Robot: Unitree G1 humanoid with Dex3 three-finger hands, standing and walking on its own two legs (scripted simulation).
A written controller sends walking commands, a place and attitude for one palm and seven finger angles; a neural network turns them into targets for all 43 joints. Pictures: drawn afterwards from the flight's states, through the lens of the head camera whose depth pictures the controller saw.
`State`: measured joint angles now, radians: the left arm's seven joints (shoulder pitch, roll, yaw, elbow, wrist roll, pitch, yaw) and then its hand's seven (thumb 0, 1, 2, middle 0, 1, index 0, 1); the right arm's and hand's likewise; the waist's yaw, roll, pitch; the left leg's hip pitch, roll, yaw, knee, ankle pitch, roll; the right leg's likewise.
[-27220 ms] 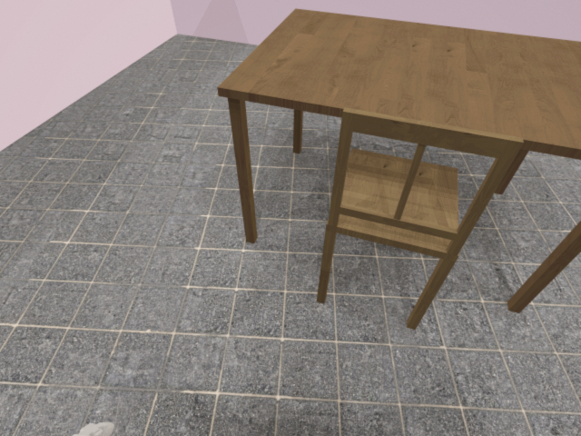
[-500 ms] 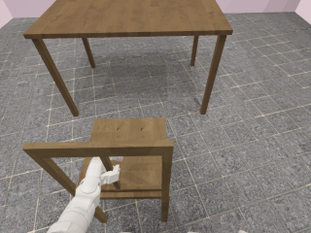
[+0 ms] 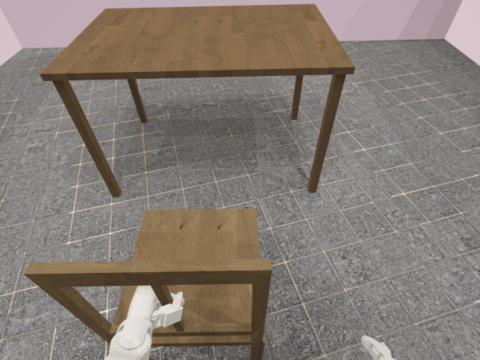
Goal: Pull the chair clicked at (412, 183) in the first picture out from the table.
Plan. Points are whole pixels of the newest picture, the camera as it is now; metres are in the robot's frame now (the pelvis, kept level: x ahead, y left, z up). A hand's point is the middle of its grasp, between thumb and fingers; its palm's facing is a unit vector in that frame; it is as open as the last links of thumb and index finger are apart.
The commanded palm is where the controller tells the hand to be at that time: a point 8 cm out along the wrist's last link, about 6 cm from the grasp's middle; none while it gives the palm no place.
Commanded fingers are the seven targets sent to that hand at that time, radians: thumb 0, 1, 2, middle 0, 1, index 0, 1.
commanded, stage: stop walking, hand still on the chair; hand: left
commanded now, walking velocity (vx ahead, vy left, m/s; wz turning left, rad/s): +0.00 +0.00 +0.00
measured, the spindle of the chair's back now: (170, 307) +0.24 +0.16 -0.10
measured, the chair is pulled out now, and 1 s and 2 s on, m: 0.68 0.68 0.68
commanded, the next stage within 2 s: open the thumb and straighten the fingers in 0.54 s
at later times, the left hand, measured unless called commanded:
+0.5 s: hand (177, 306) +0.23 +0.14 -0.07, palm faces +0.05 -0.98 -0.21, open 5.2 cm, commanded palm +0.21 +0.18 -0.05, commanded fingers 0.00 0.90 0.90 -0.50 -1.45 -0.50 -1.45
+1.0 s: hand (171, 297) +0.25 +0.15 -0.06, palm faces +0.07 -0.98 -0.21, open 11.2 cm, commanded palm +0.23 +0.19 -0.04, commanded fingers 0.00 -0.55 0.20 -0.28 -0.80 -0.28 -0.80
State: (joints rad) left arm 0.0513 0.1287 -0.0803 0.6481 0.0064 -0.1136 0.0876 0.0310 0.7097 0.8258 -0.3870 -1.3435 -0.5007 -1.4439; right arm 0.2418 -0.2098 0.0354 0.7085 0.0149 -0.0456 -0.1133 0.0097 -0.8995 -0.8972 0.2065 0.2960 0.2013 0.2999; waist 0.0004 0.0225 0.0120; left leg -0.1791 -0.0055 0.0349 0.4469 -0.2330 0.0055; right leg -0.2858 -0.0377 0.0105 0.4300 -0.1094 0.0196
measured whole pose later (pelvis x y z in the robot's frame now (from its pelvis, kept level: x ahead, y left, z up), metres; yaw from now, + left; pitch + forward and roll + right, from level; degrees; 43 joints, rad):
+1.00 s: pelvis +0.03 -0.01 -0.03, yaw +3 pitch +6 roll +1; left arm 0.24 0.19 -0.05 0.18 -0.05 0.13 0.06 0.01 -0.18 0.38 -0.44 -1.31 -0.45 -1.31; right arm 0.22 -0.26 0.01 0.57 0.04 -0.13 -0.06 0.01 -0.90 -0.90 0.20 0.30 0.20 0.30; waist -0.03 0.03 -0.07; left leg -0.44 0.00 -0.02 0.72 -0.39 -0.02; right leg -0.54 -0.04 -0.04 0.72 -0.29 0.00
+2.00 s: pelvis +0.05 +0.00 -0.06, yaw +5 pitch +10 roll -1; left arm 0.71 0.20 -0.11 -0.32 -0.01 0.23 0.04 -0.01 -0.54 0.20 -0.01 0.00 -0.01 0.00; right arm 0.26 -0.22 0.02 0.46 0.03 -0.17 -0.12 0.01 -0.90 -0.90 0.21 0.30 0.20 0.30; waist 0.01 0.05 -0.17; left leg -0.61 -0.01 -0.06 0.98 -0.54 0.00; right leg -0.67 -0.06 -0.08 0.94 -0.43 0.01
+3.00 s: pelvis +0.02 -0.02 -0.04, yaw +4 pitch +2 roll -2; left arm 0.78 0.42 0.03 -0.42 -0.07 0.06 0.03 -0.01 -0.38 0.28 -0.03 -0.04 -0.19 -0.08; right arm 0.25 -0.20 0.03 0.60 0.04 -0.24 -0.15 0.01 -0.90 -0.90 0.21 0.30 0.20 0.30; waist 0.04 0.07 -0.06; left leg -0.46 0.03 -0.07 0.91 -0.49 -0.03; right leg -0.52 -0.02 -0.09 0.84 -0.37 -0.01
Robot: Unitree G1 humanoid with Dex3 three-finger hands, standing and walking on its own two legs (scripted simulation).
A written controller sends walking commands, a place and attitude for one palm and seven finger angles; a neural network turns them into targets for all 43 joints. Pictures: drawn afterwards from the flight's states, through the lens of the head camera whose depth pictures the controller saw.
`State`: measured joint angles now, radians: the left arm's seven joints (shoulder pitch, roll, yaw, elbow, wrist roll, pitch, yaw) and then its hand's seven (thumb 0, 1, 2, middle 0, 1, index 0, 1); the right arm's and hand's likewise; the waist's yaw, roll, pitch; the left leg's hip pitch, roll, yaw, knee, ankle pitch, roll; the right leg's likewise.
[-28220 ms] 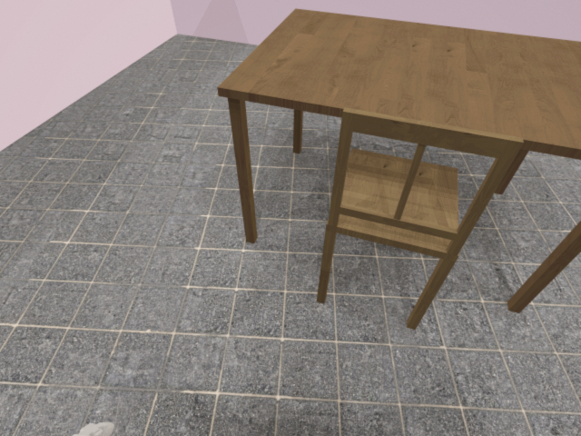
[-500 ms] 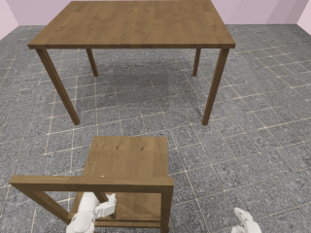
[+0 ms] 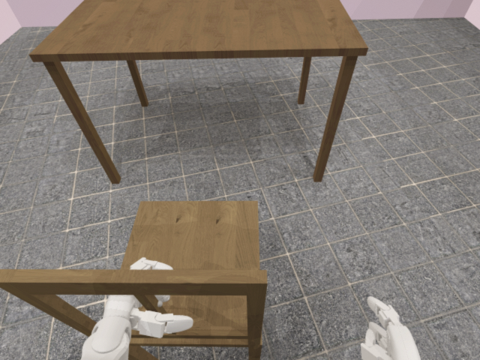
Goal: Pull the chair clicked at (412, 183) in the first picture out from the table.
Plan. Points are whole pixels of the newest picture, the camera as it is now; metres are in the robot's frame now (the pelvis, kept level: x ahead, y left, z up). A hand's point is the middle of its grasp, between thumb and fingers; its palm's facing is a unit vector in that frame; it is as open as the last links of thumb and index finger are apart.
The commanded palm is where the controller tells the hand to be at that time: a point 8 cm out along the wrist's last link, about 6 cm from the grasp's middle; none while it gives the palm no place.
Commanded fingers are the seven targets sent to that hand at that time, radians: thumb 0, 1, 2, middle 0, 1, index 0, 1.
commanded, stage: open the thumb and straighten the fingers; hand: left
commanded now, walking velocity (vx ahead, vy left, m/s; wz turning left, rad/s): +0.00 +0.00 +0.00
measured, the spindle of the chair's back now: (159, 313) +0.22 +0.16 -0.08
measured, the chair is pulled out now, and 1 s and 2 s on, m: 0.68 0.68 0.68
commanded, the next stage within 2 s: draw the fingers out of the gap in 0.38 s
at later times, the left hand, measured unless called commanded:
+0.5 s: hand (156, 306) +0.22 +0.16 -0.04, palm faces +0.03 -0.98 -0.21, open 17.3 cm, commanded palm +0.20 +0.21 -0.01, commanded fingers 0.00 -0.55 0.20 0.00 0.00 0.00 0.00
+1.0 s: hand (145, 355) +0.15 +0.16 -0.04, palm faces +0.04 -0.98 -0.19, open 17.5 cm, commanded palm +0.12 +0.20 -0.01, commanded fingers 0.00 -0.55 0.20 0.00 0.00 0.00 0.00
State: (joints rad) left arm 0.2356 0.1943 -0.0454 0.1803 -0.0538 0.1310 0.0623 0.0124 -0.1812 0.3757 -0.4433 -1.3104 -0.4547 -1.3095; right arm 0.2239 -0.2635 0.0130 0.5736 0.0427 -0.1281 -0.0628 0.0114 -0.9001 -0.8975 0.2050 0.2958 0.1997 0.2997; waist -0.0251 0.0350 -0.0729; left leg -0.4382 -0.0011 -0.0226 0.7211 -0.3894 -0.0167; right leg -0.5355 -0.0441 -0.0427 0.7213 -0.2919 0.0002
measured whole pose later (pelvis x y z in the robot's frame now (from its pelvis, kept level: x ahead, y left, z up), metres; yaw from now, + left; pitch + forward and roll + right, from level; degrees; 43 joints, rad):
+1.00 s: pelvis +0.02 +0.01 -0.03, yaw +2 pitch +10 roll -1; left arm 0.71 0.20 -0.11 -0.32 -0.01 0.23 0.04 -0.01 -0.54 0.20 -0.01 0.00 -0.01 0.00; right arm 0.26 -0.22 0.02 0.46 0.03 -0.17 -0.12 0.01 -0.90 -0.90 0.21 0.30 0.20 0.30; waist 0.01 0.05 -0.17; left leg -0.61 -0.01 -0.06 0.98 -0.54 0.00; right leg -0.67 -0.06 -0.08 0.94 -0.43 0.01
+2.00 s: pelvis -0.01 +0.00 -0.02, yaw +1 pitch +2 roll -2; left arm 0.78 0.42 0.03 -0.42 -0.07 0.06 0.03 -0.01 -0.38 0.28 -0.03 -0.04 -0.19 -0.08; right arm 0.25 -0.20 0.03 0.60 0.04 -0.24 -0.15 0.01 -0.90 -0.90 0.21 0.30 0.20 0.30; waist 0.04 0.07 -0.06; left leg -0.46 0.03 -0.07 0.91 -0.49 -0.03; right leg -0.52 -0.02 -0.09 0.84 -0.37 -0.01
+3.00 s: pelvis +0.04 -0.03 +0.02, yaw +3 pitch -4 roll +1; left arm 0.64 0.49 0.07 -0.34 -0.08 0.34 0.13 0.02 0.89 0.89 -0.21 -0.30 -0.40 -0.34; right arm 0.18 -0.24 0.05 0.74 0.07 -0.29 -0.09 0.01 -0.90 -0.90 0.21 0.30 0.20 0.30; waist 0.11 0.08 0.08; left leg -0.09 0.03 -0.09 0.51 -0.36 -0.06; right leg -0.20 -0.03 -0.12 0.60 -0.34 -0.04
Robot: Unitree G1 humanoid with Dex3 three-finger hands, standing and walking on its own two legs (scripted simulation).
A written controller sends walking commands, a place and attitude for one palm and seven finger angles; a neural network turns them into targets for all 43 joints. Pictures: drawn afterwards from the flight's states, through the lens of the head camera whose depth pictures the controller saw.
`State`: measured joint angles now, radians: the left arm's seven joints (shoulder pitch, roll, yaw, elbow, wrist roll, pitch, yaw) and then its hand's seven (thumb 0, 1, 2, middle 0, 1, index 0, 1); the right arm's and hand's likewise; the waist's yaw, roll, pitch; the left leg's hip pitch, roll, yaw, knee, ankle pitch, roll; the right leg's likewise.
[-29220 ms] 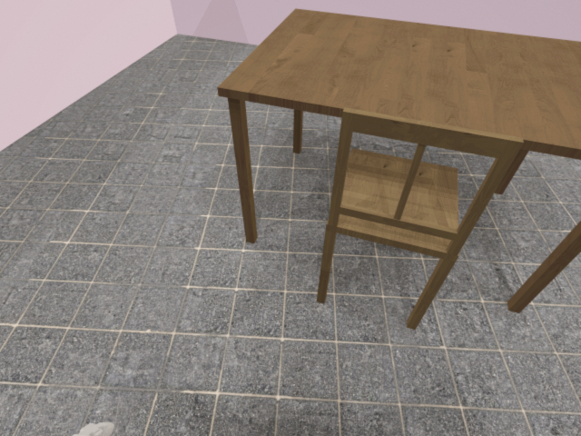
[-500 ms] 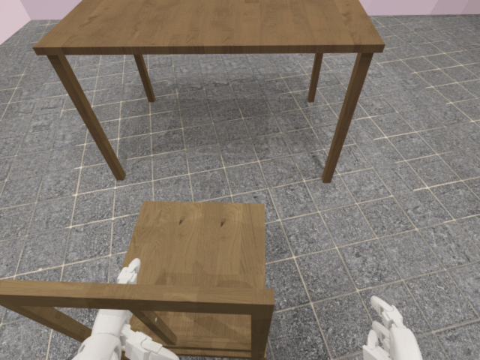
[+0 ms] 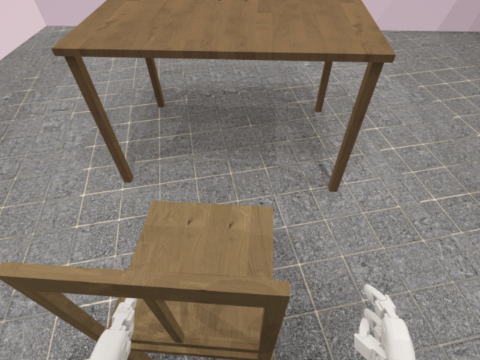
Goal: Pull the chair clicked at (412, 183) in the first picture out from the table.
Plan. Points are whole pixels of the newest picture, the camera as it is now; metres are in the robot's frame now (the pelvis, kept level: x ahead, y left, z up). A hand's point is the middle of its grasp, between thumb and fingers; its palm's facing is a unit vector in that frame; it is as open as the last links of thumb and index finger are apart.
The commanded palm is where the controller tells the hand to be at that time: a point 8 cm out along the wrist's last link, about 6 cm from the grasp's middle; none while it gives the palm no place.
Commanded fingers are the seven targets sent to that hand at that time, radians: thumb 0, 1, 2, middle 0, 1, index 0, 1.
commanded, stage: draw the fingers out of the gap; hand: left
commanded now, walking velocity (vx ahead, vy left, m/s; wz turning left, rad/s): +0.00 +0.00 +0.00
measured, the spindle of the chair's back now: (167, 319) +0.21 +0.14 -0.05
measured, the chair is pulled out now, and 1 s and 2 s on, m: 0.68 0.68 0.67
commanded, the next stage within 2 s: draw the hand back to the body in 0.24 s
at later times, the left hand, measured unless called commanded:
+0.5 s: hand out of the picture +0.10 +0.14 +0.02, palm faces +0.12 -0.99 -0.09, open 17.5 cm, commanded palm +0.06 +0.20 +0.05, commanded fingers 0.00 -0.55 0.20 0.00 0.00 0.00 0.00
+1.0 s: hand out of the picture +0.10 +0.18 +0.06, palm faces +0.00 -0.92 -0.39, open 16.0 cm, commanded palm +0.09 +0.24 +0.14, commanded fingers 0.00 -0.08 0.43 -0.06 -0.10 -0.06 -0.10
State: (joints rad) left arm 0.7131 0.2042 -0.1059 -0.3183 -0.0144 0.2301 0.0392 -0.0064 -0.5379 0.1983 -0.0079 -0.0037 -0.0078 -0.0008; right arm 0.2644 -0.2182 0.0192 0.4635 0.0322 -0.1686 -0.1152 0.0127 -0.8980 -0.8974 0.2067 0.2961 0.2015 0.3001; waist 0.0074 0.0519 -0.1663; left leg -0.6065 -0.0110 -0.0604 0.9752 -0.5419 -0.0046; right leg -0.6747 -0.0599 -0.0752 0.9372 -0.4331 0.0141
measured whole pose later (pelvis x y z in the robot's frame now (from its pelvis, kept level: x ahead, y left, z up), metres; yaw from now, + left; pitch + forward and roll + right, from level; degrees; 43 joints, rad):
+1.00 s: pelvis -0.03 -0.01 +0.01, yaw -1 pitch +2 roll -2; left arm 0.78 0.42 0.03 -0.42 -0.07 0.06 0.03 -0.01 -0.38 0.28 -0.03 -0.04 -0.19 -0.08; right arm 0.25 -0.20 0.03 0.60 0.04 -0.24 -0.15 0.01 -0.90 -0.90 0.21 0.30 0.20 0.30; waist 0.04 0.07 -0.06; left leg -0.46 0.03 -0.07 0.91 -0.49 -0.03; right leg -0.52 -0.02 -0.09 0.84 -0.37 -0.01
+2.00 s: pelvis +0.02 -0.05 +0.05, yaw +1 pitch -4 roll +1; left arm 0.64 0.49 0.07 -0.34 -0.08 0.34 0.13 0.02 0.89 0.89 -0.21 -0.30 -0.40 -0.34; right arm 0.18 -0.24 0.05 0.74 0.07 -0.29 -0.09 0.01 -0.90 -0.90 0.21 0.30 0.20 0.30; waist 0.11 0.08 0.08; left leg -0.09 0.03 -0.09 0.51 -0.36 -0.06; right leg -0.20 -0.03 -0.12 0.60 -0.34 -0.04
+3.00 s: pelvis -0.18 +0.01 +0.04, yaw +4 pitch -1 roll -1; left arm 0.55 0.44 0.46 -0.57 -0.03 -0.21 0.16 0.02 0.88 0.89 -0.22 -0.31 -0.22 -0.30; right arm 0.23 -0.22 -0.02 0.67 0.01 -0.13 -0.09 0.01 -0.90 -0.90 0.21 0.30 0.20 0.30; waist 0.06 0.02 0.03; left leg -0.39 0.02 0.00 0.66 -0.25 0.00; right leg -0.36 0.00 0.01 0.62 -0.25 0.02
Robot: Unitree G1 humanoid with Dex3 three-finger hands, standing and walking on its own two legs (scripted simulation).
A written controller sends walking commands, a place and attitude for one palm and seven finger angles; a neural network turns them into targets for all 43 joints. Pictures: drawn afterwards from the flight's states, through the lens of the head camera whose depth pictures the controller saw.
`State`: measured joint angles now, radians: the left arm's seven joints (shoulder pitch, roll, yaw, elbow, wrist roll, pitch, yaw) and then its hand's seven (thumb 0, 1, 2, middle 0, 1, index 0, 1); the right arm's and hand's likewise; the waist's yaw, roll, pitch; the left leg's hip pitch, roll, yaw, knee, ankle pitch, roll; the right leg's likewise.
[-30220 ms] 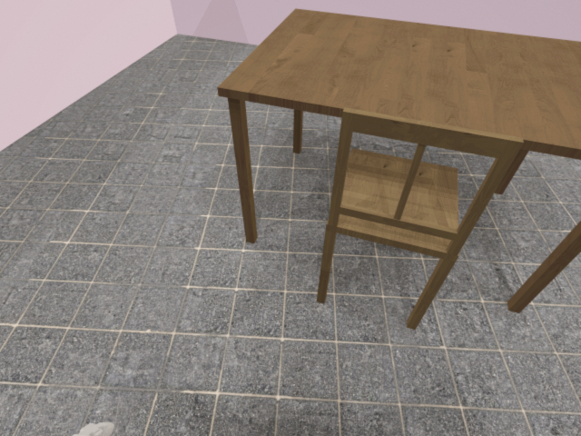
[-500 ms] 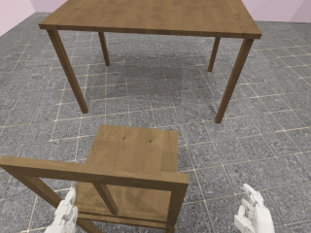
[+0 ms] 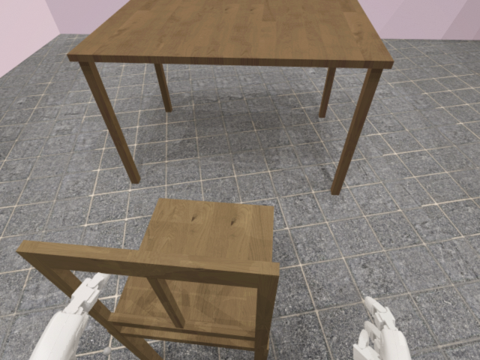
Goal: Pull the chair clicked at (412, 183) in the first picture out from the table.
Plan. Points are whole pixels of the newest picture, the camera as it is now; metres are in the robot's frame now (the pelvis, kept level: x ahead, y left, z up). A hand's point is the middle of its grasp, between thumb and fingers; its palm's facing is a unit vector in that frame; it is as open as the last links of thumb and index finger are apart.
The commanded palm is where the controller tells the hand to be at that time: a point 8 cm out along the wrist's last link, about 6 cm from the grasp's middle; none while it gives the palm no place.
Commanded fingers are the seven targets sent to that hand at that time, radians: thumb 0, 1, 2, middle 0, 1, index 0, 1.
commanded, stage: draw the hand back to the body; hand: left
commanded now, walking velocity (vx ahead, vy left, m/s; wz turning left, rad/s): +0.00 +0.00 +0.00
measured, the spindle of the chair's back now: (168, 302) +0.23 +0.16 -0.06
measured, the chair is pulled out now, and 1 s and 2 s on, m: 0.68 0.67 0.66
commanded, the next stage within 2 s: step back with the hand held close in 0.94 s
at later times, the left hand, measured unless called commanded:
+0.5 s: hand (83, 327) +0.15 +0.23 +0.06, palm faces +0.16 -0.84 -0.52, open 8.7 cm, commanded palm +0.17 +0.29 +0.21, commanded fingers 0.00 0.83 0.87 -0.19 -0.28 -0.19 -0.28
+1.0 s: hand (91, 321) +0.16 +0.22 +0.07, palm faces +0.18 -0.82 -0.55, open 6.6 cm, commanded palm +0.17 +0.27 +0.22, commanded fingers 0.00 0.90 0.90 -0.20 -0.30 -0.20 -0.30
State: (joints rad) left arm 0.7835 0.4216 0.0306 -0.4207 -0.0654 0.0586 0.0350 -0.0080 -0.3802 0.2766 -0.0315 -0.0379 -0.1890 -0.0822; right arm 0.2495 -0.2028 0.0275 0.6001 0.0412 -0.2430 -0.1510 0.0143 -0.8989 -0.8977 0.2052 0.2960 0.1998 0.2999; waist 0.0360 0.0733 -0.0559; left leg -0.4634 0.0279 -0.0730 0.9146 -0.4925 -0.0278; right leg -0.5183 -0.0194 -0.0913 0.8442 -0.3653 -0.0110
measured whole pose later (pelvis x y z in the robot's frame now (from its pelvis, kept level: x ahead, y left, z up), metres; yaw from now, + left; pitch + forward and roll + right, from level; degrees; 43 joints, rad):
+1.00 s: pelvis +0.05 -0.03 +0.03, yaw +2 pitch -4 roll +1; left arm 0.64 0.49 0.07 -0.34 -0.08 0.34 0.13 0.02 0.89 0.89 -0.21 -0.30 -0.40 -0.34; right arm 0.18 -0.24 0.05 0.74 0.07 -0.29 -0.09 0.01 -0.90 -0.90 0.21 0.30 0.20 0.30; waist 0.11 0.08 0.08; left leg -0.09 0.03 -0.09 0.51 -0.36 -0.06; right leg -0.20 -0.03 -0.12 0.60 -0.34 -0.04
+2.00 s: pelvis -0.15 +0.02 +0.03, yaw +4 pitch -1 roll -1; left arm 0.55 0.44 0.46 -0.57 -0.03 -0.21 0.16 0.02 0.88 0.89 -0.22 -0.31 -0.22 -0.30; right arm 0.23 -0.22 -0.02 0.67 0.01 -0.13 -0.09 0.01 -0.90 -0.90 0.21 0.30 0.20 0.30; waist 0.06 0.02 0.03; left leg -0.39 0.02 0.00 0.66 -0.25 0.00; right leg -0.36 0.00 0.01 0.62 -0.25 0.02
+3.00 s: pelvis -0.27 +0.02 +0.04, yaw +3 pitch +0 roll -1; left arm 0.42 0.40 0.30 -0.20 0.02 -0.14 0.08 0.01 0.89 0.90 -0.21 -0.30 -0.21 -0.30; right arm 0.22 -0.24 -0.02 0.73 -0.01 -0.15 -0.04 0.01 -0.90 -0.90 0.21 0.30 0.20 0.30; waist 0.00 0.05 -0.04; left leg -0.36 0.00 -0.02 0.51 -0.13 0.02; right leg -0.24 0.02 -0.07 0.50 -0.25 -0.02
